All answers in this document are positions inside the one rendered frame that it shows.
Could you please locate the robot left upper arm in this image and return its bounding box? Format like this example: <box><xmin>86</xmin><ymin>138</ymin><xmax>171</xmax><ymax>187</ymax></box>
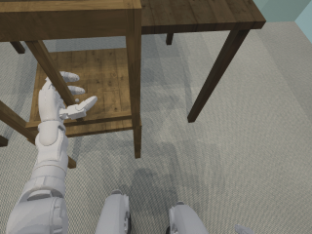
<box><xmin>8</xmin><ymin>196</ymin><xmax>69</xmax><ymax>234</ymax></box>

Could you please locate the left robot hand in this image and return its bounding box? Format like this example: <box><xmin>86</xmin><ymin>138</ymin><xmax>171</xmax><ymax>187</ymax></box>
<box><xmin>38</xmin><ymin>71</ymin><xmax>98</xmax><ymax>123</ymax></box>

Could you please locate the robot left forearm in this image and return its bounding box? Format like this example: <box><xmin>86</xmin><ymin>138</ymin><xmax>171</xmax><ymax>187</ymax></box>
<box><xmin>5</xmin><ymin>120</ymin><xmax>69</xmax><ymax>234</ymax></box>

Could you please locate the right robot thigh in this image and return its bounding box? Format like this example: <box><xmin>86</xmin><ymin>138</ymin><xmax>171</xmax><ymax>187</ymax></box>
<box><xmin>169</xmin><ymin>205</ymin><xmax>209</xmax><ymax>234</ymax></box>

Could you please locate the left robot thigh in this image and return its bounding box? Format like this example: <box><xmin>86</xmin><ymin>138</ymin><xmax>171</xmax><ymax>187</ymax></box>
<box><xmin>95</xmin><ymin>193</ymin><xmax>130</xmax><ymax>234</ymax></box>

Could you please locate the chair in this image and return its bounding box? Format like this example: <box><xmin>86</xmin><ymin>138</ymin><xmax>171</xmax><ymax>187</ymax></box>
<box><xmin>0</xmin><ymin>0</ymin><xmax>142</xmax><ymax>169</ymax></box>

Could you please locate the table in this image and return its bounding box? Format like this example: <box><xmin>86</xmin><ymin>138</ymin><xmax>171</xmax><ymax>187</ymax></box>
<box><xmin>0</xmin><ymin>0</ymin><xmax>266</xmax><ymax>147</ymax></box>

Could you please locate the robot thigh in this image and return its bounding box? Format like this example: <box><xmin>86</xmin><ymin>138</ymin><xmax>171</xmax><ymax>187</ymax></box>
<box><xmin>169</xmin><ymin>205</ymin><xmax>209</xmax><ymax>234</ymax></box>
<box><xmin>95</xmin><ymin>193</ymin><xmax>130</xmax><ymax>234</ymax></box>

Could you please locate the right robot hand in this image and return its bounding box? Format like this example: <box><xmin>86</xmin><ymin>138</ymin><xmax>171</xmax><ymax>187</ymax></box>
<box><xmin>234</xmin><ymin>224</ymin><xmax>254</xmax><ymax>234</ymax></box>

